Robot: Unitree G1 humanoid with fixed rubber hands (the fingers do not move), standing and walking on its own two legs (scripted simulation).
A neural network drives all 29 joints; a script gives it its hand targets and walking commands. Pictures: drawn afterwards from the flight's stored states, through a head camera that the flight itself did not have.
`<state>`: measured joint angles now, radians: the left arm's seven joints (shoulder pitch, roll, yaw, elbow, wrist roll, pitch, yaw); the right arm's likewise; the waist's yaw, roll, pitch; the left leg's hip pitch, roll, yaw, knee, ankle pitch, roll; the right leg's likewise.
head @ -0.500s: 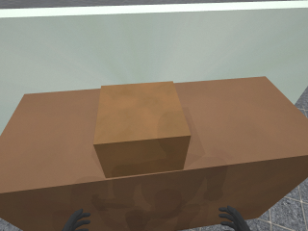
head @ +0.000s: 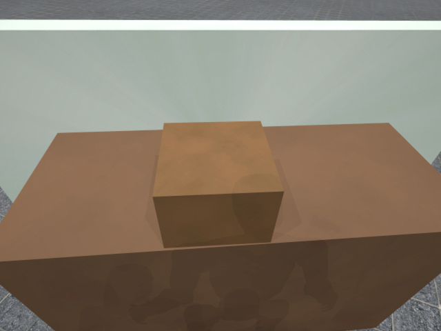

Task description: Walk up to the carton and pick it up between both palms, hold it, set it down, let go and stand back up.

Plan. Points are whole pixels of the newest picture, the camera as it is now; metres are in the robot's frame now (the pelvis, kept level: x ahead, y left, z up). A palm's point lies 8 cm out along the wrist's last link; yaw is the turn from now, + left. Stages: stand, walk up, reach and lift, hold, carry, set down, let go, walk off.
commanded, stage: stand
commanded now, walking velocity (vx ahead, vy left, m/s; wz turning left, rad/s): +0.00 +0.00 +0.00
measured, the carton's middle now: (215, 180) +0.46 +0.01 +0.03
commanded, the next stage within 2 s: none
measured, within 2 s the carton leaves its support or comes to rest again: neither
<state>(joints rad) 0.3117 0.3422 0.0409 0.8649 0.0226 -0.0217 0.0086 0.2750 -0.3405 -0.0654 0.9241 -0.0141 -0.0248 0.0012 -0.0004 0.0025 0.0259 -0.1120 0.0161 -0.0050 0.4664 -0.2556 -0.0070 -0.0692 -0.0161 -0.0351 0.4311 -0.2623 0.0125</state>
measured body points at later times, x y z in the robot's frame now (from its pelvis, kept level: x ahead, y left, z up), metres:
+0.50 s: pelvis -0.04 +0.01 +0.00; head -0.06 +0.01 +0.45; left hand -0.01 +0.31 -0.13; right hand +0.03 -0.28 -0.13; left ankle +0.01 +0.12 -0.74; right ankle -0.01 -0.13 -0.74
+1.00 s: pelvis -0.03 -0.01 +0.00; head -0.04 -0.01 +0.45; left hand +0.00 +0.29 -0.12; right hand +0.04 -0.30 -0.13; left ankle +0.01 +0.12 -0.74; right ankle -0.01 -0.13 -0.74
